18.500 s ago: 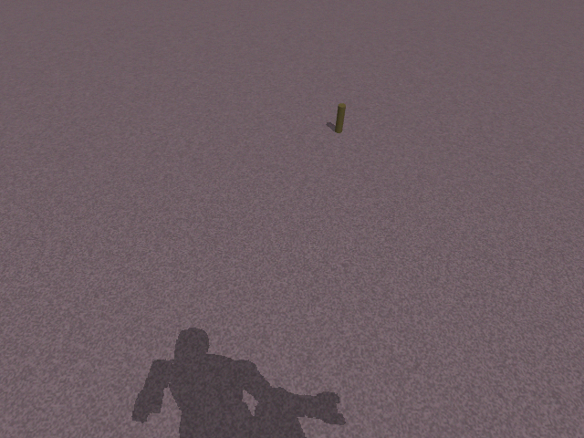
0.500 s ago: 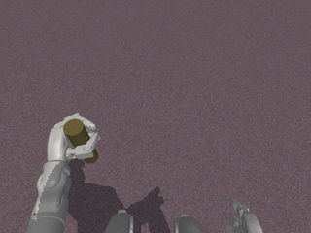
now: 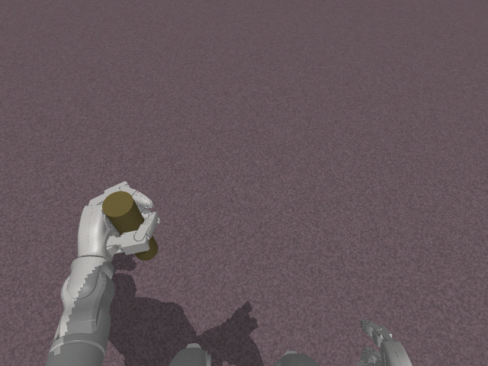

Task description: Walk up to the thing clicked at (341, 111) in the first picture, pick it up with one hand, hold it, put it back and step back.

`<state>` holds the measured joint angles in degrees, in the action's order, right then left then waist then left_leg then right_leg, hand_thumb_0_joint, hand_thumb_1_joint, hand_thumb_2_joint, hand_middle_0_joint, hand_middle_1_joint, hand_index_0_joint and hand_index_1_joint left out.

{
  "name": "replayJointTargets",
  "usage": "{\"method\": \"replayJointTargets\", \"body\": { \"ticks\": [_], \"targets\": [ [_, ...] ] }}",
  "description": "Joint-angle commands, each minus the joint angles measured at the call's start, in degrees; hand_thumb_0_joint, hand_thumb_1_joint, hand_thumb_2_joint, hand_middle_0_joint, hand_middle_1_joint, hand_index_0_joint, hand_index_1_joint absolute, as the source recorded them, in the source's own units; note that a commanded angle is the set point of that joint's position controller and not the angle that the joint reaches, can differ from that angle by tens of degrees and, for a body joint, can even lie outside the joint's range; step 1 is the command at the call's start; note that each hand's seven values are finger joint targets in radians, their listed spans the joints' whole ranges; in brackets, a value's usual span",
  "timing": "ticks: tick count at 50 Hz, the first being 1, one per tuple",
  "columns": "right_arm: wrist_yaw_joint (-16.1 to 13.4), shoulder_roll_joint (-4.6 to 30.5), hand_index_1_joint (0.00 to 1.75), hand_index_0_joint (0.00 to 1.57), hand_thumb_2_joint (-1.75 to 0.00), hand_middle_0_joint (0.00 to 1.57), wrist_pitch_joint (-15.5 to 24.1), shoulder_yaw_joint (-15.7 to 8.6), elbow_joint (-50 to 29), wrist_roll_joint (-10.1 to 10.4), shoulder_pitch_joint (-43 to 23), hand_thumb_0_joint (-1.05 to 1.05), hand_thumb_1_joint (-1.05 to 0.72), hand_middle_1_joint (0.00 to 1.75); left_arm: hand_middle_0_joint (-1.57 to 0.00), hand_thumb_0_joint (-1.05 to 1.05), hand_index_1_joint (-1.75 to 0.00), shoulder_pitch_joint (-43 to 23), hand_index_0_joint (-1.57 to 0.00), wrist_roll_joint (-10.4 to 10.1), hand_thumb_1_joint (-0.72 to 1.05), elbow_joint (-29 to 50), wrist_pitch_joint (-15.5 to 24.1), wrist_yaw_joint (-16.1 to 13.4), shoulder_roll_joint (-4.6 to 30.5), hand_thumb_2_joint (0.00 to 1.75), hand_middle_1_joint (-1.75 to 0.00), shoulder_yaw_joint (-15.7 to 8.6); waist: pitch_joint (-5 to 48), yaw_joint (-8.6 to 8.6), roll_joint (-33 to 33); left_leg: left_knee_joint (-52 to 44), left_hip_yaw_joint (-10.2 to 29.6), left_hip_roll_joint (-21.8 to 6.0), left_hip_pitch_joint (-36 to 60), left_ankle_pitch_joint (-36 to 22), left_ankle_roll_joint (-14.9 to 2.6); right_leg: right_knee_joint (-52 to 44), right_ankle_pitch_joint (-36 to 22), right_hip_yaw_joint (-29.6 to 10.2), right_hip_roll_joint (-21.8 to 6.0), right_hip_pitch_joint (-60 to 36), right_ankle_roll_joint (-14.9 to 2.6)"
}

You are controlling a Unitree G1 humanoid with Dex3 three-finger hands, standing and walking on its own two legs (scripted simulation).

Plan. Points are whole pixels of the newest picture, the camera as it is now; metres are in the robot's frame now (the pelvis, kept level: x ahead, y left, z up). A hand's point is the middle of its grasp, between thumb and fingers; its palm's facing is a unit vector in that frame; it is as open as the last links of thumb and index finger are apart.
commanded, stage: hold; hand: left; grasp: from the side
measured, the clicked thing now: (134, 230) +0.33 +0.19 +0.01
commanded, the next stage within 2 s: none
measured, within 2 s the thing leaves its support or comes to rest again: neither
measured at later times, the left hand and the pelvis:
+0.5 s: hand (137, 222) +0.32 +0.17 +0.06, palm faces +0.06 -1.00 -0.01, open 5.3 cm; pelvis +0.00 +0.00 +0.01, yaw +0 degrees
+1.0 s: hand (139, 214) +0.33 +0.17 +0.07, palm faces +0.05 -1.00 +0.00, open 5.3 cm; pelvis +0.00 +0.00 +0.02, yaw +0 degrees
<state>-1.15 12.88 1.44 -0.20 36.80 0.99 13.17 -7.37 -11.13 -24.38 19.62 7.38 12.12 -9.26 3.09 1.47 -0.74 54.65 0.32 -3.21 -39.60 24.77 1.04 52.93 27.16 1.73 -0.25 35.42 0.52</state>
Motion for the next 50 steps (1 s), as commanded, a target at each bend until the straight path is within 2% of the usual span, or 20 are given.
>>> {"method": "replayJointTargets", "body": {
  "ticks": [1, 3, 10, 15, 16, 20, 28, 29, 30, 35, 36, 37, 39, 41, 43, 45, 46, 48, 49, 50],
  "targets": [
    [-0.77, 8.02, 0.30, 0.20, -0.90, 0.20, 2.05, -2.96, -6.89, -0.20, -0.69, 0.00, -0.91, 0.30, -1.33, 0.00, -1.35, -15.34, -1.34, -0.95, 0.61, 14.34, 4.72, 0.48, 7.04, 1.19, -1.36, -2.11, 17.68, 0.55, -1.71, -7.55, 0.22, 1.64, 14.65, -17.09, -1.44, -7.81, -19.78, 0.21, 1.35, -5.31, -0.95],
    [-0.88, 7.90, 0.30, 0.20, -0.90, 0.20, 1.97, -2.87, -6.90, -0.13, -0.72, 0.00, -0.91, 0.30, -1.32, 0.00, -1.34, -16.75, -1.33, -0.92, 0.60, 15.62, 4.79, 0.01, 8.34, 1.19, -1.35, -3.31, 18.32, -0.03, -0.73, -7.70, -0.27, 1.91, 14.26, -15.96, -1.64, -8.97, -19.78, -0.26, 1.03, -7.13, -0.67],
    [-1.00, 7.91, 0.30, 0.20, -0.90, 0.20, 1.96, -2.97, -6.89, -0.10, -1.30, 0.00, -0.91, 0.30, -1.31, 0.00, -1.32, -13.72, -1.31, -0.50, 0.65, 13.67, 4.22, -0.45, 7.28, 1.18, -1.33, -2.61, 16.16, -0.17, 0.02, -9.53, -0.39, 2.00, 14.58, -14.70, -1.56, -10.25, -18.76, -0.11, 0.94, -8.32, -0.66],
    [-1.04, 7.89, 0.30, 0.20, -0.90, 0.20, 1.93, -2.91, -6.89, -0.04, -1.49, 0.00, -0.91, 0.30, -1.31, 0.00, -1.33, -15.56, -1.32, -0.70, 0.62, 14.67, 4.21, -0.47, 7.73, 1.18, -1.34, -3.12, 16.99, -0.22, -0.90, -10.09, -0.55, 1.92, 16.52, -15.86, -1.57, -10.87, -19.54, -0.24, 0.92, -8.89, -0.67],
    [-1.10, 7.62, 0.30, 0.20, -0.90, 0.20, 1.89, -2.72, -6.94, -0.10, -1.64, 0.00, -0.91, 0.30, -1.31, 0.00, -1.33, -16.54, -1.32, -0.68, 0.63, 15.69, 4.25, -0.46, 7.10, 1.19, -1.34, -2.10, 16.30, 0.13, -1.37, -10.26, -0.49, 2.05, 16.36, -15.83, -1.52, -11.04, -19.55, -0.14, 0.97, -8.69, -0.64],
    [-1.15, 7.62, 0.30, 0.20, -0.90, 0.20, 2.06, -2.73, -7.00, -0.07, -2.38, 0.00, -0.90, 0.30, -1.30, 0.00, -1.32, -15.59, -1.30, -0.34, 0.63, 13.77, 4.19, -1.03, 7.48, 1.18, -1.32, -3.13, 13.92, -0.06, -0.71, -11.54, -0.78, 2.29, 15.48, -11.64, -1.40, -12.22, -16.03, -0.31, 0.79, -8.62, -0.67],
    [-1.27, 7.72, 0.30, 0.20, -0.90, 0.20, 2.24, -2.67, -7.26, 0.20, -2.86, 0.00, -0.90, 0.30, -1.31, 0.00, -1.33, -14.33, -1.31, -0.81, 0.63, 14.78, 3.72, -0.28, 5.97, 1.18, -1.33, -1.01, 14.10, -0.15, -0.02, -12.43, -0.56, 2.10, 17.33, -13.99, -1.30, -12.84, -17.86, 0.05, 1.03, -10.09, -0.78],
    [-1.32, 7.72, 0.30, 0.20, -0.90, 0.20, 2.29, -2.76, -6.95, 0.12, -2.13, 0.00, -0.91, 0.30, -1.31, 0.00, -1.34, -16.26, -1.32, -0.96, 0.62, 17.27, 3.82, -0.38, 6.86, 1.19, -1.35, -1.65, 16.87, -0.23, -0.92, -11.99, -0.75, 2.18, 18.73, -15.57, -1.46, -13.08, -19.52, -0.25, 0.87, -11.09, -0.62],
    [-1.24, 7.76, 0.30, 0.20, -0.90, 0.20, 2.40, -2.74, -7.00, 0.18, -2.79, 0.00, -0.91, 0.30, -1.32, 0.00, -1.34, -15.19, -1.33, -0.66, 0.62, 14.75, 3.42, -0.40, 6.03, 1.19, -1.35, -1.02, 13.97, 0.22, 0.01, -12.74, -0.38, 1.98, 18.18, -14.43, -1.30, -13.01, -17.99, 0.22, 1.15, -9.95, -0.75],
    [-1.22, 7.56, 0.30, 0.20, -0.90, 0.20, 2.41, -2.67, -6.98, 0.07, -2.92, 0.00, -0.90, 0.30, -1.31, 0.00, -1.35, -15.29, -1.32, -0.68, 0.62, 14.64, 3.65, -1.11, 7.82, 1.21, -1.35, -3.40, 13.97, -0.60, 0.49, -12.50, -1.03, 2.31, 17.01, -14.37, -1.56, -13.74, -18.63, -0.35, 0.71, -11.37, -0.49],
    [-1.24, 7.61, 0.30, 0.20, -0.90, 0.20, 2.42, -2.78, -6.90, 0.03, -2.19, 0.00, -0.90, 0.30, -1.30, 0.00, -1.34, -17.03, -1.31, -0.61, 0.61, 18.21, 3.95, -0.94, 7.56, 1.20, -1.34, -2.34, 17.23, -0.41, -0.55, -12.46, -0.84, 2.11, 19.40, -16.74, -1.55, -13.27, -20.59, -0.29, 0.84, -12.22, -0.55],
    [-1.15, 7.53, 0.30, 0.20, -0.90, 0.20, 2.36, -2.71, -6.51, -0.04, -2.05, 0.00, -0.90, 0.30, -1.30, 0.00, -1.33, -14.16, -1.30, -0.33, 0.63, 13.24, 3.35, -0.85, 6.14, 1.20, -1.34, -1.55, 15.11, 0.03, -0.61, -12.32, -0.80, 2.12, 19.14, -17.57, -1.58, -13.05, -20.94, -0.09, 0.99, -11.20, -0.55],
    [-1.14, 7.76, 0.30, 0.20, -0.90, 0.20, 2.54, -2.90, -6.30, -0.06, -1.99, 0.00, -0.90, 0.30, -1.31, 0.00, -1.35, -15.68, -1.32, -0.39, 0.65, 13.48, 3.21, -0.50, 5.28, 1.21, -1.35, -0.32, 14.73, 0.55, -0.04, -12.15, -0.63, 1.92, 19.55, -19.18, -1.68, -13.07, -22.49, 0.04, 1.09, -10.73, -0.54],
    [-1.11, 7.85, 0.30, 0.20, -0.90, 0.20, 2.38, -3.02, -5.91, -0.03, -1.81, 0.00, -0.90, 0.30, -1.30, 0.00, -1.33, -17.51, -1.31, -0.29, 0.65, 13.83, 3.55, -0.42, 8.23, 1.20, -1.33, -2.89, 14.29, 0.40, -0.10, -12.35, -0.53, 1.98, 18.99, -17.91, -1.83, -13.32, -21.41, -0.14, 0.89, -10.70, -0.46],
    [-1.10, 7.34, 0.30, 0.20, -0.90, 0.20, 2.23, -2.77, -5.95, -0.14, -1.70, 0.00, -0.90, 0.30, -1.30, 0.00, -1.33, -18.31, -1.31, -0.53, 0.65, 15.17, 3.70, -0.15, 7.44, 1.19, -1.33, -2.24, 16.12, 0.03, -0.90, -12.19, -0.71, 2.04, 19.38, -18.09, -1.69, -13.47, -21.62, -0.23, 0.83, -11.28, -0.50],
    [-0.85, 7.47, 0.30, 0.20, -0.90, 0.20, 2.40, -2.71, -6.09, -0.16, -2.11, 0.00, -0.89, 0.30, -1.31, 0.00, -1.34, -16.49, -1.32, -0.72, 0.68, 12.03, 3.62, -0.23, 5.37, 1.20, -1.35, -1.31, 12.51, -0.07, -0.14, -13.04, -0.47, 1.90, 17.84, -16.14, -1.43, -13.27, -19.38, 0.19, 1.06, -10.49, -0.72],
    [-0.82, 7.72, 0.30, 0.20, -0.90, 0.20, 2.43, -2.96, -5.76, -0.27, -1.79, 0.00, -0.90, 0.30, -1.31, 0.00, -1.35, -18.32, -1.32, -0.80, 0.68, 12.62, 4.07, -0.43, 7.32, 1.22, -1.35, -3.33, 14.61, -0.27, -0.78, -12.43, -0.60, 1.92, 18.28, -17.00, -1.57, -13.25, -20.20, -0.08, 0.95, -10.77, -0.68],
    [-0.76, 7.49, 0.30, 0.20, -0.90, 0.20, 2.26, -2.93, -6.00, -0.26, -1.66, 0.00, -0.90, 0.30, -1.31, 0.00, -1.34, -19.50, -1.31, -0.51, 0.68, 15.37, 4.52, -0.43, 9.20, 1.22, -1.35, -4.26, 17.06, -0.79, -2.16, -12.59, -0.61, 1.99, 19.71, -18.07, -1.50, -13.32, -20.94, -0.07, 0.90, -11.83, -0.73],
    [-0.78, 7.72, 0.30, 0.20, -0.90, 0.20, 2.16, -2.87, -6.30, -0.30, -1.99, 0.00, -0.90, 0.30, -1.32, 0.00, -1.35, -15.47, -1.33, -0.33, 0.69, 10.35, 3.87, -0.26, 7.05, 1.22, -1.36, -2.85, 14.54, -0.23, -0.59, -12.53, -0.68, 2.04, 18.46, -17.82, -1.59, -13.39, -21.03, -0.08, 0.94, -11.33, -0.63],
    [-0.69, 7.48, 0.30, 0.20, -0.90, 0.20, 2.22, -2.76, -6.57, -0.26, -2.23, 0.00, -0.90, 0.30, -1.32, 0.00, -1.35, -15.61, -1.33, -0.50, 0.68, 11.97, 4.07, 0.15, 5.73, 1.22, -1.36, -1.28, 13.85, -0.14, 0.06, -12.55, -0.86, 2.11, 17.99, -17.24, -1.64, -13.73, -20.95, -0.18, 0.87, -11.53, -0.55]
  ]
}}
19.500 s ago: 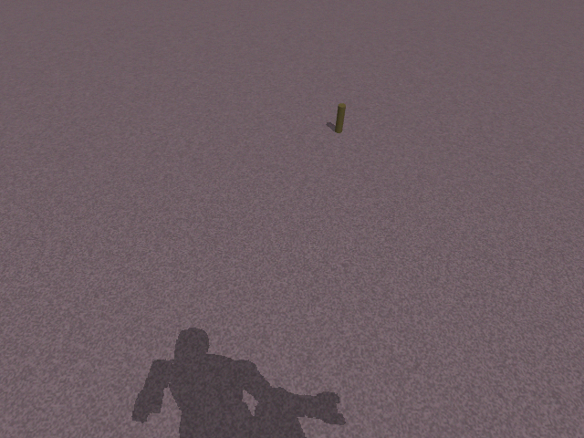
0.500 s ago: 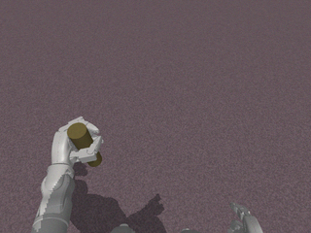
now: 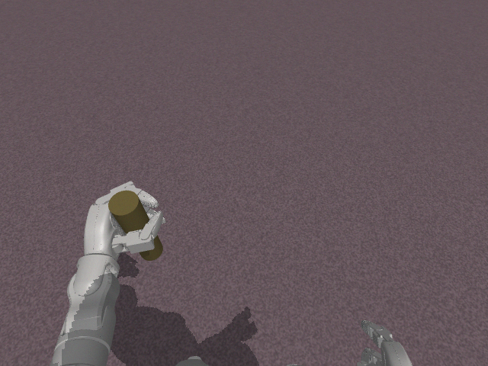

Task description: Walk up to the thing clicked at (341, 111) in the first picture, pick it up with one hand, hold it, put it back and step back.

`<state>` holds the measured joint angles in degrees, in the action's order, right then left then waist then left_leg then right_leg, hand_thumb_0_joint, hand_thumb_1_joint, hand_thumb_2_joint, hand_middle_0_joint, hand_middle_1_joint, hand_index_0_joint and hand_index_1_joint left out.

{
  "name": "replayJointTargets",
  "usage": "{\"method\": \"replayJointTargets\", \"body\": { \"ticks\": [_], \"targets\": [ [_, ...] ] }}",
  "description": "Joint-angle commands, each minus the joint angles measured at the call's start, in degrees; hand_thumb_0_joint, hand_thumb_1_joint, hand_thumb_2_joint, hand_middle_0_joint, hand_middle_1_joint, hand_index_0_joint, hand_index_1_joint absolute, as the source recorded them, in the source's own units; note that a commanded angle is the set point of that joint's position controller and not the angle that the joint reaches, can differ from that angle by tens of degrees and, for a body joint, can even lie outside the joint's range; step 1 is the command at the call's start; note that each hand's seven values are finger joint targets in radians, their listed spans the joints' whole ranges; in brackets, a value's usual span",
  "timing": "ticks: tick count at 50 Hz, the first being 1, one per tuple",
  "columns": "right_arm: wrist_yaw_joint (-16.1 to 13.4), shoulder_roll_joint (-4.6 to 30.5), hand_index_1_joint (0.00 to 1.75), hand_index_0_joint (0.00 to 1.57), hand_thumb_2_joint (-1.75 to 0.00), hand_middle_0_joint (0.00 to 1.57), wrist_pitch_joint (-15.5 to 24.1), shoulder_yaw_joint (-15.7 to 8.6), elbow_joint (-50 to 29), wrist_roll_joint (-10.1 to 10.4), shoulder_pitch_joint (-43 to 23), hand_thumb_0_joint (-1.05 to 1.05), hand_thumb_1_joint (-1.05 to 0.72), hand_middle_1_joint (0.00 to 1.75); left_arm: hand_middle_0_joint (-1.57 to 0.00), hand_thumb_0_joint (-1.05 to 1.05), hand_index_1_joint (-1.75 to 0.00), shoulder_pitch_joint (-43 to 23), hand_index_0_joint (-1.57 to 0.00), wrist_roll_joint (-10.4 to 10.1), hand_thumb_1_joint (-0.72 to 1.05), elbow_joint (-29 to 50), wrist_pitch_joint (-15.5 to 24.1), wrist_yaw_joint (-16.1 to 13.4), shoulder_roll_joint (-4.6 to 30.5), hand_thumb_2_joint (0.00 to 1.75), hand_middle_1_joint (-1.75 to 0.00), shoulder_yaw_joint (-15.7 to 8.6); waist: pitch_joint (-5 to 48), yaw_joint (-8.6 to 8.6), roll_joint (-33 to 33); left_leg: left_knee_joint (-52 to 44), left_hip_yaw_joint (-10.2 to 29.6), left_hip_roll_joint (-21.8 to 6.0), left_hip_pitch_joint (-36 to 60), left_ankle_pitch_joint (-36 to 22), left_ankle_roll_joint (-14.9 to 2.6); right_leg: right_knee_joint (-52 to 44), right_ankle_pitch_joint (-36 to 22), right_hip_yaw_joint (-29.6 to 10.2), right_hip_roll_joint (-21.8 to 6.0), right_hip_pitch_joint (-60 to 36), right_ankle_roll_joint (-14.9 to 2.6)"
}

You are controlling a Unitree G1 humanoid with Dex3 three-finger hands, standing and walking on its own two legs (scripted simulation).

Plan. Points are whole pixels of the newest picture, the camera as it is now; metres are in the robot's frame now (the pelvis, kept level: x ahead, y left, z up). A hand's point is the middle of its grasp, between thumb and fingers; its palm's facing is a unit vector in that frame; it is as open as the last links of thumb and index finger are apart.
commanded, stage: hold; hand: left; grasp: from the side
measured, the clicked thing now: (139, 229) +0.33 +0.18 +0.02
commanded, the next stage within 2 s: crouch in 1.58 s
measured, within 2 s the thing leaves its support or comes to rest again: neither
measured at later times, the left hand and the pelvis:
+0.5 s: hand (142, 226) +0.33 +0.17 +0.05, palm faces +0.05 -1.00 +0.01, open 5.3 cm; pelvis +0.00 +0.00 +0.00, yaw +0 degrees
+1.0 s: hand (143, 227) +0.32 +0.17 +0.05, palm faces +0.04 -1.00 +0.00, open 5.3 cm; pelvis +0.00 +0.00 +0.00, yaw +0 degrees
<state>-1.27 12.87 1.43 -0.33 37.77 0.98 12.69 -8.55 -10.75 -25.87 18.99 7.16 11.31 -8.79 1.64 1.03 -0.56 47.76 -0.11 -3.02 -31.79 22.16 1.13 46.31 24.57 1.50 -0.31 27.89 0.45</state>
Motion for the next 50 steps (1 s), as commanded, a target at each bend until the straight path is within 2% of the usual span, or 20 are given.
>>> {"method": "replayJointTargets", "body": {
  "ticks": [1, 3, 6, 9, 11, 15, 18, 22, 24, 27, 30, 31, 34, 35, 39, 43, 44, 48, 49, 50],
  "targets": [
    [-0.58, 7.55, 0.30, 0.20, -0.90, 0.20, 2.19, -2.81, -7.24, -0.25, -1.35, 0.00, -0.91, 0.30, -1.34, 0.00, -1.38, -14.65, -1.34, -0.87, 0.64, 13.86, 4.91, 0.32, 7.40, 1.24, -1.38, -2.68, 17.09, 0.32, -0.52, -5.39, -0.45, 2.00, 10.98, -15.28, -1.92, -7.08, -19.18, -0.11, 0.80, -4.43, -0.34],
    [-0.56, 7.84, 0.30, 0.20, -0.90, 0.20, 2.20, -3.02, -7.40, -0.03, -1.21, 0.00, -0.90, 0.30, -1.32, 0.00, -1.35, -16.22, -1.33, -0.90, 0.66, 17.81, 5.07, 0.69, 8.69, 1.22, -1.35, -2.70, 19.84, -0.37, -1.97, -5.59, -0.34, 1.83, 12.96, -17.85, -1.78, -6.65, -20.87, 0.00, 0.91, -5.44, -0.58],
    [-0.37, 7.81, 0.30, 0.20, -0.90, 0.20, 2.20, -2.91, -7.34, -0.08, -1.54, 0.00, -0.90, 0.30, -1.33, 0.00, -1.35, -15.47, -1.34, -1.05, 0.64, 14.95, 4.90, 0.52, 6.45, 1.21, -1.36, -1.21, 15.87, 0.47, -1.61, -6.24, 0.18, 1.50, 11.90, -15.74, -1.44, -6.64, -17.92, 0.62, 1.33, -3.52, -0.79],
    [-0.52, 7.42, 0.30, 0.20, -0.90, 0.20, 2.33, -2.76, -7.42, 0.04, -1.97, 0.00, -0.90, 0.30, -1.30, 0.00, -1.33, -15.96, -1.31, -1.52, 0.65, 15.86, 5.23, -0.37, 7.98, 1.21, -1.34, -3.90, 14.95, -0.38, -0.64, -6.56, -0.23, 1.83, 9.97, -12.62, -1.59, -7.59, -16.13, 0.20, 0.96, -3.84, -0.61],
    [-0.45, 7.62, 0.30, 0.20, -0.90, 0.20, 2.34, -2.84, -7.44, 0.03, -1.76, 0.00, -0.90, 0.30, -1.30, 0.00, -1.34, -16.01, -1.31, -1.22, 0.63, 15.88, 5.30, -0.57, 6.81, 1.21, -1.34, -2.48, 14.70, 0.10, -0.10, -6.97, -0.10, 1.68, 10.49, -11.97, -1.55, -7.43, -15.40, 0.37, 1.08, -3.32, -0.71],
    [-0.58, 7.93, 0.30, 0.20, -0.90, 0.20, 2.47, -3.09, -7.18, -0.06, -1.19, 0.00, -0.90, 0.30, -1.31, 0.00, -1.34, -14.95, -1.31, -0.53, 0.64, 17.04, 5.56, -0.17, 8.68, 1.21, -1.35, -2.81, 18.33, -0.08, -1.20, -5.91, -0.02, 1.81, 13.00, -17.24, -1.75, -6.81, -20.11, 0.24, 0.96, -5.49, -0.52],
    [-0.53, 7.66, 0.30, 0.20, -0.90, 0.20, 2.39, -2.89, -6.89, -0.14, -0.94, 0.00, -0.90, 0.30, -1.31, 0.00, -1.35, -14.26, -1.32, -0.83, 0.61, 15.89, 5.14, 0.26, 6.13, 1.21, -1.35, -0.77, 17.47, 0.71, -0.11, -5.70, 0.15, 1.60, 13.23, -19.01, -1.96, -6.82, -21.88, 0.43, 1.10, -5.40, -0.34],
    [-0.39, 7.56, 0.30, 0.20, -0.90, 0.20, 2.33, -2.91, -6.77, -0.06, -1.66, 0.00, -0.90, 0.30, -1.30, 0.00, -1.35, -17.51, -1.31, -0.86, 0.62, 15.01, 5.16, -0.58, 7.85, 1.22, -1.35, -3.07, 14.84, 0.28, -1.43, -6.96, 0.13, 1.58, 11.04, -13.26, -1.59, -7.34, -16.22, 0.43, 1.02, -2.97, -0.73],
    [-0.37, 7.94, 0.30, 0.20, -0.90, 0.20, 2.23, -3.03, -6.63, -0.02, -1.47, 0.00, -0.90, 0.30, -1.31, 0.00, -1.35, -15.61, -1.32, -0.88, 0.65, 11.37, 4.91, -0.37, 6.11, 1.23, -1.36, -2.09, 12.68, 1.00, 0.01, -6.99, 0.07, 1.47, 10.29, -12.28, -1.70, -7.52, -15.31, 0.55, 1.08, -1.63, -0.80],
    [-0.23, 7.62, 0.30, 0.20, -0.90, 0.20, 2.18, -3.03, -7.19, -0.01, -1.40, 0.00, -0.90, 0.30, -1.30, 0.00, -1.34, -16.01, -1.31, -0.71, 0.65, 16.50, 5.58, -0.23, 7.88, 1.22, -1.35, -2.56, 18.32, -0.44, -1.71, -6.55, -0.09, 1.87, 12.69, -15.16, -1.61, -7.41, -18.12, 0.39, 0.85, -5.36, -0.76],
    [-0.25, 7.50, 0.30, 0.20, -0.90, 0.20, 2.31, -2.78, -7.36, -0.11, -2.35, 0.00, -0.91, 0.30, -1.32, 0.00, -1.34, -15.60, -1.32, -0.19, 0.63, 13.93, 5.64, 0.05, 6.77, 1.20, -1.35, -0.91, 14.63, 0.60, -0.37, -6.45, -0.53, 2.07, 10.71, -13.27, -1.65, -8.00, -16.98, 0.08, 0.75, -4.11, -0.59],
    [-0.23, 7.58, 0.30, 0.20, -0.90, 0.20, 2.44, -3.02, -7.34, -0.14, -1.78, 0.00, -0.90, 0.30, -1.29, 0.00, -1.33, -17.49, -1.30, -0.38, 0.63, 17.46, 5.98, -0.09, 7.44, 1.21, -1.33, -1.46, 18.37, -0.03, -2.03, -6.60, -0.21, 1.85, 12.53, -14.29, -1.47, -7.34, -17.53, 0.22, 0.86, -4.74, -0.83],
    [-0.28, 7.64, 0.30, 0.20, -0.90, 0.20, 2.48, -2.90, -7.03, -0.10, -1.78, 0.00, -0.91, 0.30, -1.30, 0.00, -1.34, -18.10, -1.31, -0.73, 0.63, 17.40, 6.19, -0.61, 8.35, 1.21, -1.35, -2.60, 18.38, 0.07, -2.93, -6.79, 0.18, 1.64, 13.00, -13.49, -1.31, -7.15, -16.12, 0.56, 1.08, -3.70, -0.92],
    [-0.43, 7.70, 0.30, 0.20, -0.90, 0.20, 2.53, -2.78, -7.26, 0.00, -2.04, 0.00, -0.90, 0.30, -1.30, 0.00, -1.33, -15.89, -1.31, -0.58, 0.69, 12.45, 5.52, -0.63, 6.33, 1.22, -1.34, -1.44, 15.20, 0.85, -0.02, -6.74, 0.06, 1.66, 11.38, -12.81, -1.45, -7.38, -16.00, 0.59, 1.09, -3.21, -0.78],
    [-0.48, 7.52, 0.30, 0.20, -0.90, 0.20, 2.65, -2.73, -7.10, 0.06, -1.98, 0.00, -0.90, 0.30, -1.31, 0.00, -1.35, -17.63, -1.31, -0.71, 0.64, 16.20, 6.07, -0.72, 7.74, 1.23, -1.35, -2.07, 16.78, 0.03, -1.66, -6.98, 0.01, 1.73, 11.96, -12.90, -1.40, -7.43, -15.89, 0.44, 0.99, -4.12, -0.90],
    [-0.48, 7.56, 0.30, 0.20, -0.90, 0.20, 2.74, -2.76, -6.70, 0.10, -1.97, 0.00, -0.90, 0.30, -1.32, 0.00, -1.36, -13.78, -1.32, -0.70, 0.63, 10.44, 5.36, -0.32, 5.40, 1.23, -1.36, -0.91, 13.33, 0.65, 0.07, -7.02, -0.08, 1.75, 10.24, -11.85, -1.50, -7.62, -15.31, 0.51, 1.01, -2.97, -0.78],
    [-0.45, 7.88, 0.30, 0.20, -0.90, 0.20, 2.71, -3.12, -6.70, 0.02, -1.76, 0.00, -0.90, 0.30, -1.32, 0.00, -1.36, -16.60, -1.32, -0.68, 0.63, 13.98, 5.65, -0.23, 7.89, 1.24, -1.36, -2.38, 15.50, 0.10, -1.06, -7.05, 0.12, 1.63, 10.70, -12.24, -1.50, -7.39, -15.40, 0.51, 1.05, -3.18, -0.92],
    [-0.33, 7.72, 0.30, 0.20, -0.90, 0.20, 2.75, -2.92, -6.97, 0.06, -1.58, 0.00, -0.90, 0.30, -1.31, 0.00, -1.34, -16.51, -1.31, -0.65, 0.65, 13.35, 5.66, -0.01, 6.69, 1.23, -1.34, -1.19, 16.05, 0.68, -0.66, -6.89, 0.18, 1.55, 11.85, -13.62, -1.40, -7.07, -16.40, 0.67, 1.19, -3.63, -0.88],
    [-0.37, 7.72, 0.30, 0.20, -0.90, 0.20, 2.79, -2.94, -6.98, 0.12, -1.35, 0.00, -0.90, 0.30, -1.30, 0.00, -1.33, -17.67, -1.30, -0.96, 0.64, 16.99, 6.02, -0.24, 7.68, 1.22, -1.33, -1.98, 17.90, -0.41, -2.22, -6.97, 0.14, 1.49, 12.93, -14.53, -1.22, -6.98, -16.85, 0.63, 1.23, -4.06, -1.06],
    [-0.35, 7.65, 0.30, 0.20, -0.90, 0.20, 2.85, -2.79, -6.51, 0.13, -1.22, 0.00, -0.90, 0.30, -1.31, 0.00, -1.34, -16.81, -1.31, -0.88, 0.64, 12.60, 5.79, -0.12, 6.42, 1.21, -1.34, -1.14, 15.08, 0.95, -1.45, -6.81, 0.23, 1.45, 12.08, -13.94, -1.34, -6.89, -16.23, 0.73, 1.28, -2.64, -0.92]
  ]
}}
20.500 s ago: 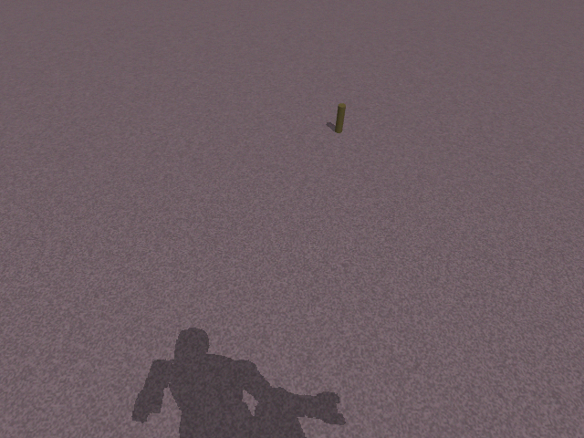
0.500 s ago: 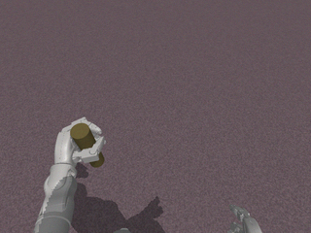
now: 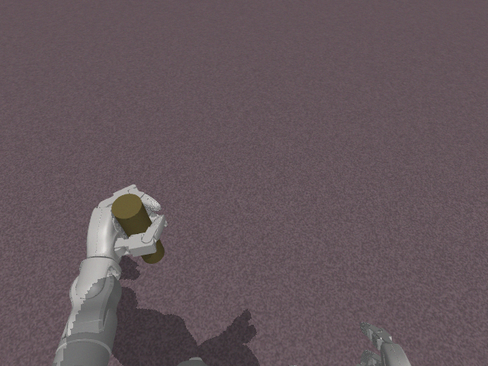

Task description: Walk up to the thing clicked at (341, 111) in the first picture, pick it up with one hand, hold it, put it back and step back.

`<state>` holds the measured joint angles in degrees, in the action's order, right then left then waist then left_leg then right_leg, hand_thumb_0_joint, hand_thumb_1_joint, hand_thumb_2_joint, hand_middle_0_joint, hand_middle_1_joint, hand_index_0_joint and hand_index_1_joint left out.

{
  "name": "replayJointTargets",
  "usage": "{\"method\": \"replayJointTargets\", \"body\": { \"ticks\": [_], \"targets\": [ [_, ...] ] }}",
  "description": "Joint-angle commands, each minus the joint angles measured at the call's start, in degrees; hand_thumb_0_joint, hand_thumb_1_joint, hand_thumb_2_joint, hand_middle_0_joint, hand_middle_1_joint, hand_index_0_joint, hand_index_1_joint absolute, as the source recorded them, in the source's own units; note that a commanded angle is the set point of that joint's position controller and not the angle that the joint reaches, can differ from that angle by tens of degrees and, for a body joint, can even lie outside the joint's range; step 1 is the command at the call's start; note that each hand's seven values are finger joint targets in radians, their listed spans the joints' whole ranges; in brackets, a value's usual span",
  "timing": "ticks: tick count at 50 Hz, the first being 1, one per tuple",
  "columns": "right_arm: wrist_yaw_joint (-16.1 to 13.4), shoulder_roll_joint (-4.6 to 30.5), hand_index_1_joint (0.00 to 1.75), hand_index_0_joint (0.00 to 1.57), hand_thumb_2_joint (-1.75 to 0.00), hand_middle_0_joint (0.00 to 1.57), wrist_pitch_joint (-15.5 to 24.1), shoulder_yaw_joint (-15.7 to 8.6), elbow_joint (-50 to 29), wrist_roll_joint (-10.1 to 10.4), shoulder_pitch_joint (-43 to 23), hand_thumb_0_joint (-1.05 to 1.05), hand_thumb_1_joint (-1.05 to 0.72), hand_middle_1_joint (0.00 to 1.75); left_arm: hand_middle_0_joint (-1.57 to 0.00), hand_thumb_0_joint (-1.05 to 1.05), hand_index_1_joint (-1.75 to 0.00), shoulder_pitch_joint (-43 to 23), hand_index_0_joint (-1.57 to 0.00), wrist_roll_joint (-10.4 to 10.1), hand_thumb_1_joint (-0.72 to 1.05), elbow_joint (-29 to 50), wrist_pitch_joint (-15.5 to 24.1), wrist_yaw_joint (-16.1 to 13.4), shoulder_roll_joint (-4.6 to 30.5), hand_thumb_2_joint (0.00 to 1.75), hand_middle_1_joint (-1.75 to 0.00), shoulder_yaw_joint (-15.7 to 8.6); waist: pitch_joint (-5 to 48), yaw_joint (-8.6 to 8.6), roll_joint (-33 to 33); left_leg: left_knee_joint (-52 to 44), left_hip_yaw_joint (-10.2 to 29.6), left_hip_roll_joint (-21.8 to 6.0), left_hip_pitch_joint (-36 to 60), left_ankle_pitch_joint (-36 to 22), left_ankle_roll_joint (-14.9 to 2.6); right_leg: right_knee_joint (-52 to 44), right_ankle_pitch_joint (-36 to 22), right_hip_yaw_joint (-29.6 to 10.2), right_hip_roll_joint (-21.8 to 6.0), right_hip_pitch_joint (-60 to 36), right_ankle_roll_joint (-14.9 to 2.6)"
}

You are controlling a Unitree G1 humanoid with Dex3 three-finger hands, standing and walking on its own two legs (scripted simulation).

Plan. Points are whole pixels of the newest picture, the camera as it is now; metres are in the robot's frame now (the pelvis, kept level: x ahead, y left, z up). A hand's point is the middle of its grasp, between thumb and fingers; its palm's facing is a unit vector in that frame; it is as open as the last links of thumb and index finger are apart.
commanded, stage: hold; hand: left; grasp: from the side
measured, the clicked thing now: (141, 232) +0.33 +0.18 +0.02
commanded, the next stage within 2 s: crouch in 0.58 s
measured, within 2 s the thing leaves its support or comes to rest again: neither
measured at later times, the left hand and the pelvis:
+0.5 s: hand (147, 225) +0.33 +0.16 +0.05, palm faces +0.05 -1.00 +0.00, open 5.3 cm; pelvis +0.00 -0.01 +0.00, yaw +0 degrees
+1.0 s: hand (154, 240) +0.33 +0.17 +0.00, palm faces +0.08 -1.00 +0.01, open 5.3 cm; pelvis -0.01 +0.00 -0.02, yaw +0 degrees
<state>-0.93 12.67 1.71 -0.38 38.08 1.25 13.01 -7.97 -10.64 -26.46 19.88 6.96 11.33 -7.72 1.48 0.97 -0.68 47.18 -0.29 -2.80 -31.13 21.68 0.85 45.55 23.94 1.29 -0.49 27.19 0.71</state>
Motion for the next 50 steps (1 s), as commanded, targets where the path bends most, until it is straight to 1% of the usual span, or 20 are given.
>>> {"method": "replayJointTargets", "body": {
  "ticks": [1, 3, 7, 10, 11, 16, 17, 18, 21, 23, 27, 28, 29, 34, 35, 38, 39, 43, 45, 50],
  "targets": [
    [-0.72, 8.00, 0.30, 0.20, -0.90, 0.20, 2.56, -3.00, -7.13, -0.16, -1.67, 0.00, -0.90, 0.30, -1.29, 0.00, -1.33, -18.35, -1.30, -1.13, 0.65, 16.86, 5.21, -0.14, 7.39, 1.22, -1.33, -3.07, 17.39, -0.05, -1.87, -6.27, 0.34, 1.27, 12.00, -14.29, -0.99, -6.40, -16.39, 0.95, 1.38, -3.05, -1.24],
    [-0.60, 7.87, 0.30, 0.20, -0.90, 0.20, 2.71, -2.81, -7.17, -0.13, -1.43, 0.00, -0.90, 0.30, -1.29, 0.00, -1.33, -18.24, -1.30, -0.94, 0.65, 15.60, 4.85, -0.39, 5.94, 1.21, -1.33, -1.61, 16.11, 0.66, -0.83, -6.45, 0.49, 1.14, 11.76, -14.02, -1.04, -6.17, -16.31, 1.07, 1.47, -2.66, -1.18],
    [-0.66, 7.86, 0.30, 0.20, -0.90, 0.20, 2.45, -2.88, -6.93, -0.13, -2.03, 0.00, -0.90, 0.30, -1.29, 0.00, -1.34, -15.95, -1.29, -0.55, 0.63, 12.04, 4.76, -0.72, 6.95, 1.22, -1.33, -3.46, 13.80, 0.38, 0.82, -6.34, -0.03, 1.51, 9.59, -11.70, -1.29, -7.07, -14.76, 0.73, 1.15, -2.45, -0.99],
    [-0.36, 7.90, 0.30, 0.20, -0.90, 0.20, 2.36, -3.16, -7.47, -0.11, -1.94, 0.00, -0.90, 0.30, -1.31, 0.00, -1.35, -17.12, -1.31, -0.68, 0.62, 18.34, 5.37, -0.40, 8.53, 1.22, -1.35, -3.91, 18.24, -0.85, -2.04, -6.48, 0.08, 1.54, 11.50, -13.50, -1.09, -6.57, -16.00, 0.69, 1.09, -4.33, -1.21],
    [-0.49, 7.91, 0.30, 0.20, -0.90, 0.20, 2.21, -2.92, -7.49, -0.06, -2.23, 0.00, -0.91, 0.30, -1.31, 0.00, -1.35, -13.71, -1.31, -0.42, 0.61, 12.98, 4.77, -0.32, 6.69, 1.22, -1.35, -2.69, 15.34, 0.04, -0.42, -6.51, 0.04, 1.52, 10.96, -13.18, -1.19, -6.72, -15.66, 0.80, 1.23, -3.11, -1.08],
    [-0.64, 7.72, 0.30, 0.20, -0.90, 0.20, 2.38, -2.81, -7.45, -0.19, -1.72, 0.00, -0.91, 0.30, -1.29, 0.00, -1.33, -17.94, -1.29, -0.84, 0.62, 18.62, 5.61, -0.29, 8.66, 1.20, -1.33, -3.95, 18.77, 0.02, -1.61, -5.38, -0.52, 1.76, 12.18, -15.06, -1.49, -6.84, -18.63, 0.00, 0.78, -4.18, -0.69],
    [-0.78, 7.67, 0.30, 0.20, -0.90, 0.20, 2.36, -2.60, -7.13, -0.25, -1.61, 0.00, -0.91, 0.30, -1.28, 0.00, -1.32, -14.45, -1.29, -0.87, 0.62, 13.66, 5.12, -0.23, 6.24, 1.20, -1.32, -2.34, 16.48, 1.01, 0.90, -5.38, -0.15, 1.59, 11.10, -14.46, -1.62, -6.75, -17.99, 0.31, 1.02, -3.66, -0.61],
    [-0.68, 7.64, 0.30, 0.20, -0.90, 0.20, 2.44, -2.66, -6.87, -0.36, -1.49, 0.00, -0.91, 0.30, -1.28, 0.00, -1.32, -18.18, -1.29, -1.25, 0.62, 17.99, 5.82, -0.11, 7.13, 1.20, -1.33, -2.81, 17.18, 0.75, -0.76, -5.20, -0.19, 1.59, 11.43, -15.05, -1.58, -6.63, -18.74, 0.20, 0.89, -3.87, -0.59],
    [-0.90, 7.76, 0.30, 0.20, -0.90, 0.20, 2.49, -2.70, -6.54, -0.24, -1.51, 0.00, -0.90, 0.30, -1.27, 0.00, -1.31, -17.79, -1.28, -0.95, 0.63, 15.13, 5.54, -0.07, 8.07, 1.19, -1.31, -3.67, 16.36, 0.72, -0.59, -5.01, -0.40, 1.63, 11.24, -15.15, -1.69, -6.83, -18.91, 0.07, 0.78, -2.96, -0.53],
    [-0.90, 7.77, 0.30, 0.20, -0.90, 0.20, 2.43, -2.76, -6.64, -0.34, -1.73, 0.00, -0.90, 0.30, -1.27, 0.00, -1.31, -17.39, -1.27, -0.84, 0.63, 14.15, 5.45, 0.38, 6.61, 1.19, -1.31, -2.36, 15.42, 0.95, 0.09, -5.30, -0.34, 1.62, 10.44, -13.69, -1.57, -6.95, -17.65, 0.16, 0.83, -2.58, -0.68],
    [-0.57, 8.30, 0.30, 0.20, -0.90, 0.20, 2.32, -3.22, -6.21, -0.36, -1.06, 0.00, -0.90, 0.30, -1.30, 0.00, -1.34, -16.89, -1.30, -1.21, 0.65, 12.49, 5.43, 1.04, 8.08, 1.21, -1.34, -4.32, 17.07, 0.22, -0.32, -5.25, 0.20, 1.44, 10.59, -14.21, -1.61, -6.19, -17.03, 0.56, 1.02, -2.73, -0.95],
    [-0.53, 7.95, 0.30, 0.20, -0.90, 0.20, 2.22, -3.07, -6.76, -0.29, -1.43, 0.00, -0.90, 0.30, -1.30, 0.00, -1.34, -17.91, -1.30, -1.01, 0.64, 15.28, 5.66, 1.13, 7.86, 1.21, -1.34, -3.18, 18.47, -0.12, -2.11, -5.13, -0.20, 1.63, 11.73, -15.66, -1.46, -6.30, -18.57, 0.33, 0.85, -3.44, -0.96],
    [-0.64, 7.93, 0.30, 0.20, -0.90, 0.20, 2.16, -2.88, -6.89, -0.31, -2.00, 0.00, -0.91, 0.30, -1.31, 0.00, -1.34, -15.31, -1.31, -0.72, 0.64, 9.68, 4.95, 1.16, 6.26, 1.21, -1.34, -2.27, 14.85, 0.88, 1.15, -5.08, -0.21, 1.68, 9.93, -14.23, -1.71, -6.81, -17.63, 0.35, 0.92, -2.44, -0.72],
    [-0.76, 7.75, 0.30, 0.20, -0.91, 0.20, 2.19, -2.75, -7.66, -0.23, -2.26, 0.00, -0.90, 0.30, -1.32, 0.00, -1.36, -18.55, -1.32, -1.07, 0.66, 18.02, 5.52, -0.14, 8.46, 1.23, -1.35, -4.06, 18.92, -0.52, -1.55, -5.57, -0.64, 1.94, 11.28, -13.74, -1.45, -7.37, -17.38, -0.04, 0.74, -4.66, -0.83],
    [-0.93, 7.57, 0.30, 0.20, -0.89, 0.20, 2.24, -2.49, -7.32, -0.16, -2.20, 0.00, -0.86, 0.30, -1.30, 0.00, -1.29, -15.14, -1.30, -0.76, 0.70, 12.15, 4.83, -0.26, 6.48, 1.19, -1.29, -2.85, 15.27, 0.71, 0.69, -5.91, -0.44, 1.75, 10.21, -12.60, -1.52, -7.40, -16.07, 0.29, 1.00, -3.11, -0.78],
    [-0.69, 7.89, 0.30, 0.20, -0.90, 0.20, 2.26, -3.16, -6.70, -0.36, -1.79, 0.00, -0.87, 0.30, -1.31, 0.00, -1.30, -17.02, -1.32, -0.05, 0.68, 14.15, 5.07, -0.72, 7.12, 1.18, -1.30, -2.76, 16.01, 0.46, -1.00, -5.88, 0.04, 1.37, 10.47, -13.27, -1.45, -6.53, -15.90, 0.70, 1.19, -1.73, -1.09],
    [-0.68, 7.82, 0.30, 0.20, -0.90, 0.20, 2.15, -2.88, -6.61, -0.35, -1.97, 0.00, -0.87, 0.30, -1.32, 0.00, -1.30, -13.31, -1.32, 0.33, 0.68, 6.87, 4.52, -0.87, 4.64, 1.18, -1.30, -1.32, 10.92, 1.64, 2.04, -5.76, -0.02, 1.38, 8.01, -11.24, -1.63, -6.64, -14.11, 0.81, 1.31, 0.31, -0.98],
    [0.03, 7.95, 0.30, 0.20, -0.90, 0.20, 2.17, -3.45, -6.43, -0.70, -1.75, 0.00, -0.88, 0.30, -1.32, 0.00, -1.31, -17.31, -1.33, 0.18, 0.64, 9.59, 6.82, -1.54, 5.97, 1.19, -1.32, -3.13, 14.60, 0.63, -0.07, -4.14, 0.00, 1.58, 6.31, -10.66, -1.53, -4.81, -13.84, 0.65, 0.95, 0.95, -1.21],
    [0.54, 8.13, 0.30, 0.20, -0.90, 0.20, 2.48, -3.65, -5.92, -0.95, -1.45, 0.00, -0.87, 0.30, -1.31, 0.00, -1.32, -16.85, -1.32, 0.52, 0.63, 5.16, 8.09, -1.51, 4.66, 1.20, -1.33, -2.71, 11.80, 1.44, 1.36, -3.11, 0.64, 1.30, 3.40, -7.71, -1.60, -3.09, -10.93, 0.78, 1.19, 4.63, -1.25],
    [1.46, 8.35, 0.30, 0.20, -0.90, 0.20, 3.21, -3.89, -4.28, -1.79, -0.08, 0.00, -0.88, 0.30, -1.31, 0.00, -1.33, -23.26, -1.31, 0.83, 0.63, 2.59, 14.20, -0.88, 7.05, 1.21, -1.33, -4.89, 20.46, 2.42, -1.82, 5.06, 1.26, 1.44, 0.24, -9.81, -1.63, 4.60, -12.38, 0.28, 1.05, 11.64, -1.48]
  ]
}}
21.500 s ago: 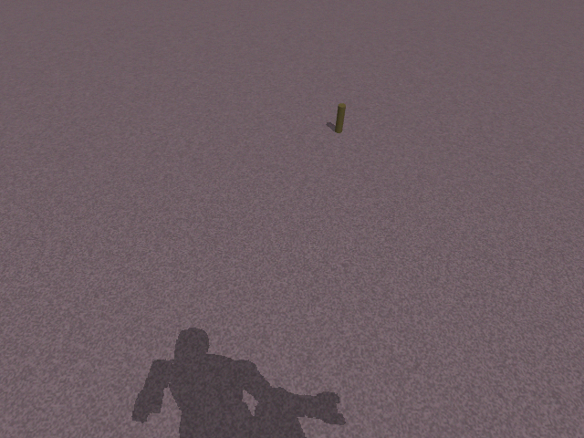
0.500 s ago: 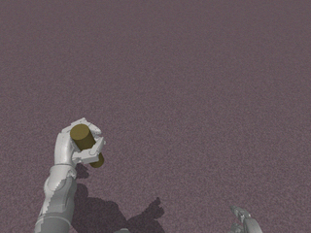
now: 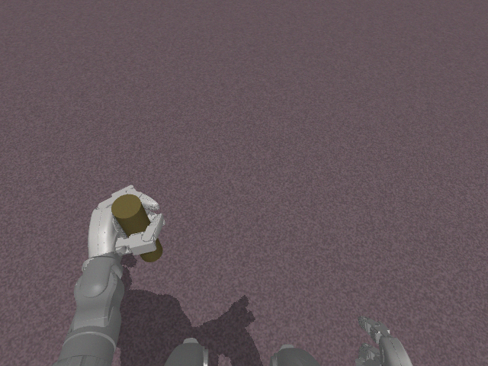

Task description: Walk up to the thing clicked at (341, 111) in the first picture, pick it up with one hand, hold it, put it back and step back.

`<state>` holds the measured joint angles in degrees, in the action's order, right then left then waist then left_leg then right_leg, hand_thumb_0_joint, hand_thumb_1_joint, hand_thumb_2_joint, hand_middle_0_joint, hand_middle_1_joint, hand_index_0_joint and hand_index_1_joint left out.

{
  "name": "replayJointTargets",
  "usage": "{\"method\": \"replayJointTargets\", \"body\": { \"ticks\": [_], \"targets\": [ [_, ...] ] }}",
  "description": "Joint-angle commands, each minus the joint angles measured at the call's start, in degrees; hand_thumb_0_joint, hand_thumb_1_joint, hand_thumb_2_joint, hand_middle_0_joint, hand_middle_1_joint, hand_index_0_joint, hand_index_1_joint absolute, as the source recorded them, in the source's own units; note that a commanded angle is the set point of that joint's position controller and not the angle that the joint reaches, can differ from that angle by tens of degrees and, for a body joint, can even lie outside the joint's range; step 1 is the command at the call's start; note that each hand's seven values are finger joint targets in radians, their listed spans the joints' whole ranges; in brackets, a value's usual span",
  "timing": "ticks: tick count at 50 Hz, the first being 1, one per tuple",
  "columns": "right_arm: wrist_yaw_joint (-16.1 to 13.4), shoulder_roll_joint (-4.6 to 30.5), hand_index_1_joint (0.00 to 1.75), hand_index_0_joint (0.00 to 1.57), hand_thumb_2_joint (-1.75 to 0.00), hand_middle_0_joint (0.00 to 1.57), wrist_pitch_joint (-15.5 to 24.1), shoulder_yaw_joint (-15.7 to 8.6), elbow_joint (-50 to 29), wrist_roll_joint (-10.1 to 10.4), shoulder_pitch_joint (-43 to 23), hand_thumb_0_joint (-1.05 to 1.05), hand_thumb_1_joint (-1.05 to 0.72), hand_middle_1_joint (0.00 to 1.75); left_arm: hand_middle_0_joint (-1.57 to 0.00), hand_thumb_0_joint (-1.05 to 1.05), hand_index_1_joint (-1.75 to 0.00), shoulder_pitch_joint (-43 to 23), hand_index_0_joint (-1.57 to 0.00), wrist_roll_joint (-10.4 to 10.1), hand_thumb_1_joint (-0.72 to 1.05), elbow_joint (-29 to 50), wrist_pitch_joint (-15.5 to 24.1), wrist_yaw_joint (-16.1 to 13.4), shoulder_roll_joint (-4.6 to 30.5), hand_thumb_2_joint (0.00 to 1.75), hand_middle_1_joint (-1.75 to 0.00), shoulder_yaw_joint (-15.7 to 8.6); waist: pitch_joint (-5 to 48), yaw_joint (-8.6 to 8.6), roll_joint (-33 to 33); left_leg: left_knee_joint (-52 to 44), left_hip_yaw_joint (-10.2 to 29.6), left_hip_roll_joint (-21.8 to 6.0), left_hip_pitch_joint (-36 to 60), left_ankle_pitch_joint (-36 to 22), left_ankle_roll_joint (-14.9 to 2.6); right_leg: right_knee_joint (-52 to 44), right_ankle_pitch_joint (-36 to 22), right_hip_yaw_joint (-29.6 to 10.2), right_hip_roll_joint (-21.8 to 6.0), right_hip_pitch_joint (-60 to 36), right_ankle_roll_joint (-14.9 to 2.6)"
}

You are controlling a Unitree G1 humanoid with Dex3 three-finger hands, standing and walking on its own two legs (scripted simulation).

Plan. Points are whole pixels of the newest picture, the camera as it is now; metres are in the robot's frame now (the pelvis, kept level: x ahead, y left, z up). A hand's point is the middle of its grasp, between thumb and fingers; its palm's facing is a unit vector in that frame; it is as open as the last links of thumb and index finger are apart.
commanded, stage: crouch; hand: left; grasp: from the side
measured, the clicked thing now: (140, 232) +0.34 +0.18 -0.02
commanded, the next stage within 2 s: lower in 1.60 s
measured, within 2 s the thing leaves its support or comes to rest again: neither
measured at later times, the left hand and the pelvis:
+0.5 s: hand (163, 257) +0.37 +0.19 -0.23, palm faces +0.05 -1.00 -0.03, open 5.3 cm; pelvis -0.05 +0.00 -0.21, yaw -3 degrees
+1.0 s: hand (173, 266) +0.41 +0.19 -0.41, palm faces +0.06 -1.00 -0.02, open 5.3 cm; pelvis -0.08 +0.00 -0.37, yaw -6 degrees
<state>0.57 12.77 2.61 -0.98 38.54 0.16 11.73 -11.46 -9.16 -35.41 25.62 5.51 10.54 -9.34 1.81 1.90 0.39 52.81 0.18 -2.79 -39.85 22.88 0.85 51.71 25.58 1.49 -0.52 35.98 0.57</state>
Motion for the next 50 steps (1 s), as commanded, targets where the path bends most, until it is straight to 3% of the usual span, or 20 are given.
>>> {"method": "replayJointTargets", "body": {
  "ticks": [1, 2, 3, 5, 7, 11, 13, 14, 15, 17, 18, 20, 22, 28, 33, 37, 39, 40, 42, 50],
  "targets": [
    [0.16, 8.05, 0.30, 0.20, -0.90, 0.20, 2.46, -3.04, -4.68, -0.94, 1.01, 0.00, -0.88, 0.30, -1.31, 0.00, -1.33, -18.04, -1.31, -0.71, 0.63, 6.08, 9.22, 1.17, 6.47, 1.21, -1.34, -2.81, 18.48, 2.23, -0.90, 1.23, 1.13, 1.36, 6.10, -10.08, -1.84, 0.01, -12.92, 0.28, 1.22, 5.77, -1.31],
    [0.35, 8.88, 0.30, 0.20, -0.90, 0.20, 2.78, -3.76, -4.62, -1.05, 1.49, 0.00, -0.88, 0.30, -1.30, 0.00, -1.33, -21.65, -1.31, -1.00, 0.62, 9.69, 11.19, 1.94, 7.56, 1.20, -1.33, -2.98, 21.69, 2.13, -3.09, 3.64, 1.35, 1.28, 5.82, -10.94, -1.63, 2.71, -13.30, 0.35, 1.29, 8.24, -1.50],
    [0.50, 8.72, 0.30, 0.20, -0.90, 0.20, 2.87, -3.41, -3.95, -1.26, 1.58, 0.00, -0.89, 0.30, -1.31, 0.00, -1.34, -20.52, -1.31, -0.41, 0.62, 3.01, 11.86, 2.45, 8.24, 1.21, -1.34, -3.73, 21.41, 2.78, -2.05, 5.63, 1.83, 1.29, 2.71, -9.43, -1.76, 4.52, -11.53, 0.45, 1.35, 11.22, -1.58],
    [0.66, 9.36, 0.30, 0.20, -0.90, 0.20, 3.04, -3.60, -4.76, -1.60, 1.17, 0.00, -0.89, 0.30, -1.32, 0.00, -1.34, -21.72, -1.32, 0.07, 0.58, 1.56, 14.48, 3.40, 10.52, 1.21, -1.35, -5.18, 23.95, 2.75, -1.54, 11.16, 1.57, 1.60, -2.85, -8.65, -2.11, 8.88, -11.21, 0.12, 1.45, 15.65, -1.64],
    [1.20, 9.17, 0.30, 0.20, -0.90, 0.20, 3.16, -3.12, -5.20, -1.95, 0.81, 0.00, -0.89, 0.30, -1.33, 0.00, -1.35, -19.79, -1.33, -0.37, 0.56, -3.73, 16.48, 4.71, 7.52, 1.21, -1.36, -3.72, 24.15, 2.80, -0.41, 15.90, 1.85, 1.85, -10.26, -5.78, -2.23, 13.37, -8.65, -0.03, 1.57, 20.97, -1.72],
    [2.19, 10.18, 0.30, 0.20, -0.90, 0.20, 2.80, -2.53, -5.26, -2.38, 1.75, 0.00, -0.88, 0.30, -1.35, 0.00, -1.39, -22.63, -1.35, -1.43, 0.57, -7.18, 19.20, 5.58, 11.17, 1.25, -1.38, -7.72, 31.86, 1.25, -3.77, 24.02, 2.75, 1.81, -17.43, -5.54, -2.12, 22.27, -6.46, 0.23, 1.60, 30.16, -2.02],
    [2.39, 10.68, 0.30, 0.20, -0.90, 0.20, 2.67, -2.70, -6.57, -2.76, 1.25, 0.00, -0.88, 0.30, -1.36, 0.00, -1.40, -28.83, -1.35, -1.33, 0.54, -1.34, 20.90, 5.44, 12.67, 1.27, -1.39, -8.01, 37.26, 1.26, -8.19, 27.03, 3.33, 1.55, -17.62, -6.28, -1.53, 26.71, -5.85, 0.49, 1.81, 35.03, -2.42],
    [2.42, 10.81, 0.30, 0.20, -0.90, 0.20, 2.27, -2.56, -5.18, -2.85, 1.82, 0.00, -0.88, 0.30, -1.34, 0.00, -1.38, -27.15, -1.34, -1.00, 0.57, -7.36, 20.45, 5.41, 12.56, 1.26, -1.38, -8.71, 36.25, 1.51, -7.12, 27.70, 3.73, 1.25, -18.83, -4.79, -1.46, 28.31, -3.67, 1.01, 2.07, 37.90, -2.56],
    [2.44, 11.18, 0.30, 0.20, -0.90, 0.20, 2.16, -2.77, -5.25, -3.11, 1.63, 0.00, -0.88, 0.30, -1.34, 0.00, -1.38, -29.44, -1.34, -0.71, 0.57, -5.08, 21.13, 5.37, 12.43, 1.27, -1.38, -7.77, 36.69, 1.73, -7.86, 28.79, 3.96, 1.15, -20.74, -3.54, -1.28, 29.88, -2.49, 1.08, 2.13, 40.08, -2.76],
    [2.39, 11.36, 0.30, 0.20, -0.90, 0.20, 1.70, -2.74, -5.17, -3.31, 1.48, 0.00, -0.88, 0.30, -1.34, 0.00, -1.38, -32.25, -1.33, -0.55, 0.57, -2.61, 21.93, 4.85, 16.18, 1.28, -1.37, -10.63, 41.89, 1.07, -8.12, 32.10, 3.61, 1.11, -22.06, -4.75, -1.56, 31.96, -3.55, 0.34, 2.25, 40.43, -2.64],
    [2.53, 11.20, 0.30, 0.20, -0.91, 0.20, 1.47, -2.68, -4.72, -3.60, 1.87, 0.00, -0.89, 0.30, -1.33, 0.00, -1.38, -33.52, -1.32, -0.43, 0.57, -2.91, 22.01, 5.12, 15.13, 1.28, -1.37, -9.46, 43.20, 1.86, -8.63, 33.64, 3.66, 1.01, -22.83, -5.03, -1.61, 33.16, -3.93, 0.10, 2.23, 41.33, -2.63],
    [2.48, 12.10, 0.30, 0.20, -0.91, 0.20, 1.09, -2.95, -4.09, -3.83, 2.31, 0.00, -0.90, 0.30, -1.33, 0.00, -1.37, -34.12, -1.32, -0.64, 0.60, -2.82, 22.09, 5.42, 17.13, 1.28, -1.36, -11.54, 46.01, 1.89, -7.96, 36.68, 4.14, 0.80, -23.70, -7.31, -1.78, 36.36, -5.63, 0.83, 2.49, 43.56, -2.67],
    [2.57, 12.03, 0.30, 0.20, -0.91, 0.20, 0.99, -2.90, -2.79, -4.17, 2.86, 0.00, -0.90, 0.30, -1.33, 0.00, -1.39, -38.20, -1.32, -0.25, 0.62, -4.40, 22.09, 5.82, 17.67, 1.30, -1.37, -11.23, 47.40, 3.54, -7.40, 40.83, 3.80, 0.67, -27.21, -7.47, -2.16, 38.62, -6.42, 0.43, 2.55, 45.59, -2.44],
    [3.15, 12.11, 0.30, 0.20, -0.91, 0.20, 0.50, -1.82, -1.47, -5.04, 2.41, 0.00, -0.89, 0.30, -1.32, 0.00, -1.37, -39.62, -1.32, 0.65, 0.60, -16.44, 21.90, 7.41, 17.84, 1.27, -1.37, -12.47, 42.20, 4.81, -4.80, 47.86, 3.84, 0.68, -40.34, 0.77, -2.15, 45.61, 0.63, 1.55, 2.68, 54.37, -2.58],
    [3.93, 12.53, 0.30, 0.20, -0.90, 0.20, 0.12, -0.81, -2.63, -5.95, 0.29, 0.00, -0.89, 0.30, -1.34, 0.00, -1.41, -41.68, -1.34, 2.37, 0.55, -19.01, 23.07, 7.51, 24.45, 1.29, -1.41, -17.08, 40.13, 3.25, -6.02, 52.85, 2.46, 0.82, -49.95, 9.41, -1.79, 50.40, 8.45, 1.47, 2.87, 59.28, -2.74],
    [4.40, 13.41, 0.30, 0.20, -0.91, 0.20, -0.25, -0.46, -1.32, -6.32, 1.94, 0.00, -0.90, 0.30, -1.34, 0.00, -1.42, -49.23, -1.35, 2.15, 0.57, -15.60, 24.24, 7.67, 24.73, 1.32, -1.42, -16.95, 43.98, 5.35, -10.84, 56.27, 2.96, 0.57, -48.20, 8.58, -1.40, 56.03, 6.80, 3.56, 3.22, 63.74, -3.12],
    [4.27, 14.02, 0.30, 0.20, -0.91, 0.20, -0.41, 0.06, -0.79, -6.55, 2.11, 0.00, -0.90, 0.30, -1.32, 0.00, -1.39, -51.82, -1.32, 2.05, 0.54, -14.24, 24.60, 7.28, 28.12, 1.29, -1.38, -18.76, 45.61, 5.75, -11.40, 58.67, 3.03, 0.38, -49.11, 8.03, -1.41, 58.03, 6.10, 3.92, 3.25, 64.08, -2.92],
    [4.12, 14.02, 0.30, 0.20, -0.91, 0.20, -0.34, 0.20, -1.31, -6.70, 0.77, 0.00, -0.90, 0.30, -1.30, 0.00, -1.36, -53.50, -1.29, 2.38, 0.53, -13.83, 24.72, 7.29, 28.22, 1.27, -1.36, -17.60, 44.86, 6.13, -12.33, 59.49, 2.60, 0.42, -50.41, 9.88, -1.33, 58.30, 7.46, 3.59, 3.26, 64.71, -2.86],
    [3.94, 14.43, 0.30, 0.20, -0.91, 0.20, -0.59, 0.57, -0.42, -7.01, 1.24, 0.00, -0.90, 0.30, -1.29, 0.00, -1.33, -53.90, -1.28, 2.85, 0.52, -14.50, 24.62, 6.98, 30.71, 1.23, -1.32, -18.67, 44.55, 6.03, -13.25, 61.02, 2.37, 0.33, -52.25, 10.90, -1.20, 59.72, 8.16, 3.83, 3.40, 65.01, -2.87],
    [3.82, 16.00, 0.30, 0.20, -0.91, 0.20, -1.91, 2.67, -0.80, -7.66, 0.66, 0.00, -0.90, 0.30, -1.29, 0.00, -1.32, -48.07, -1.29, 2.20, 0.50, -21.87, 21.83, 8.42, 31.81, 1.21, -1.32, -21.00, 39.22, 6.75, -10.36, 67.31, 2.69, 0.35, -61.49, 11.02, -1.51, 64.37, 7.38, 5.47, 3.87, 66.78, -2.36]
  ]
}}
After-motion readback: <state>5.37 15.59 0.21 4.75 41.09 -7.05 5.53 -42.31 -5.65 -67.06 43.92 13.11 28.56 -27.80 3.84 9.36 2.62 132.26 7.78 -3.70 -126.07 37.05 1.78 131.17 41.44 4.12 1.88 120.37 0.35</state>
